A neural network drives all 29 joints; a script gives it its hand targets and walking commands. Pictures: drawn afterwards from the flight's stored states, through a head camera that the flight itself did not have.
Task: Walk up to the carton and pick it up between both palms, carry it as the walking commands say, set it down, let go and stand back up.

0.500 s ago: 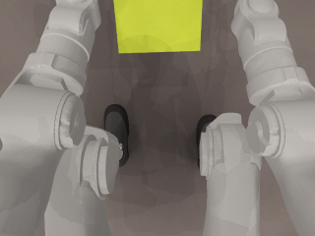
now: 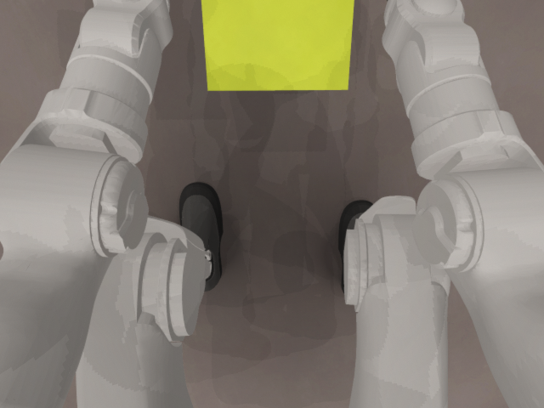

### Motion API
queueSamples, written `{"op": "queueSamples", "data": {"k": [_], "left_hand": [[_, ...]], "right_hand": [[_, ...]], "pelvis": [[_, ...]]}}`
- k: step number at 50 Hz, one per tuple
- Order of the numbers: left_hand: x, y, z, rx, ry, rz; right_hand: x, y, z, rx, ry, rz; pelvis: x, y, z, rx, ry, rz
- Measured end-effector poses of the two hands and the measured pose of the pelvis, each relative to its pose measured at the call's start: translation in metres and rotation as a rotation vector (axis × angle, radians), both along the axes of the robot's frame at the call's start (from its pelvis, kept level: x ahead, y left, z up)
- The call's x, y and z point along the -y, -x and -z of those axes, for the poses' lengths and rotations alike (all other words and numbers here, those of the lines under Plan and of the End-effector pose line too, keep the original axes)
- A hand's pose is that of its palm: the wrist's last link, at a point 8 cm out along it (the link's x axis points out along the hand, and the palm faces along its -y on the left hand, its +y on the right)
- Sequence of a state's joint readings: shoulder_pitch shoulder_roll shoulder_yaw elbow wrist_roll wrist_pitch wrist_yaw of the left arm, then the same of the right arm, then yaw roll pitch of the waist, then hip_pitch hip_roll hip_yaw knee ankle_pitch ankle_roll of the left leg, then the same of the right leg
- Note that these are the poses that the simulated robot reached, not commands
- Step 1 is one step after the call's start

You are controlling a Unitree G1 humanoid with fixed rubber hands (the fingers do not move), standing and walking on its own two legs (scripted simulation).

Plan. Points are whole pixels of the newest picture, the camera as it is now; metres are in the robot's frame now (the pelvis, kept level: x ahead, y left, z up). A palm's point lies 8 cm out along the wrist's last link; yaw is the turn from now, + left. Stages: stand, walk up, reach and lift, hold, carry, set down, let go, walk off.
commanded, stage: reach and lift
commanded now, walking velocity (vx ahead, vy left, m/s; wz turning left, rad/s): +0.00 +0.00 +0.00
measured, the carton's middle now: out of the picture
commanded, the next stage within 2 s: none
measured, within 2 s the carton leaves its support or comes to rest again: leaves its support in 0.76 s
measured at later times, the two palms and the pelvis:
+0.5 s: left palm out of the picture +0.55 +0.13 -0.21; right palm out of the picture +0.55 -0.12 -0.21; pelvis +0.00 +0.00 -0.01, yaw +0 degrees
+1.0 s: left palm out of the picture +0.56 +0.13 -0.18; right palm out of the picture +0.56 -0.12 -0.17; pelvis -0.01 -0.01 -0.01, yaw +0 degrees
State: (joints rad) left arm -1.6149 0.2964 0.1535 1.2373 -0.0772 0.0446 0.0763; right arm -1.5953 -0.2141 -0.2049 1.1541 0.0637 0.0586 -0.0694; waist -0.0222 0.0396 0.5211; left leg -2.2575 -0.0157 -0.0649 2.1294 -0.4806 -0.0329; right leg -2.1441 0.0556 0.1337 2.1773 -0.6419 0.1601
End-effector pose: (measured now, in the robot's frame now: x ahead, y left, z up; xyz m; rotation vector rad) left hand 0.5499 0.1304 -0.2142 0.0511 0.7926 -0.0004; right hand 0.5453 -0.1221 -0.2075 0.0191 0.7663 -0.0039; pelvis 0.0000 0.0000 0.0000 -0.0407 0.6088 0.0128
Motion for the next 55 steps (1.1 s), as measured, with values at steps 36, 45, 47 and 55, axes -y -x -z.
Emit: {"op": "queueSamples", "data": {"k": [36,45,47,55], "left_hand": [[0.007,-0.005,-0.007,-0.030,-0.064,0.031],[0.009,-0.013,-0.027,0.009,-0.051,0.014],[0.007,-0.014,-0.032,0.016,-0.047,0.000],[-0.011,-0.007,-0.049,0.020,-0.108,-0.107]], "right_hand": [[0.005,-0.004,-0.006,-0.029,0.004,-0.007],[0.004,-0.009,-0.026,0.005,0.054,-0.012],[0.001,-0.010,-0.032,0.011,0.064,-0.015],[-0.024,-0.011,-0.051,0.030,0.038,-0.040]], "pelvis": [[0.002,0.002,0.009,0.026,-0.010,0.009],[0.006,0.004,0.007,0.046,-0.022,0.012],[0.007,0.005,0.007,0.052,-0.024,0.012],[0.008,0.008,0.005,0.083,-0.029,0.011]]}}
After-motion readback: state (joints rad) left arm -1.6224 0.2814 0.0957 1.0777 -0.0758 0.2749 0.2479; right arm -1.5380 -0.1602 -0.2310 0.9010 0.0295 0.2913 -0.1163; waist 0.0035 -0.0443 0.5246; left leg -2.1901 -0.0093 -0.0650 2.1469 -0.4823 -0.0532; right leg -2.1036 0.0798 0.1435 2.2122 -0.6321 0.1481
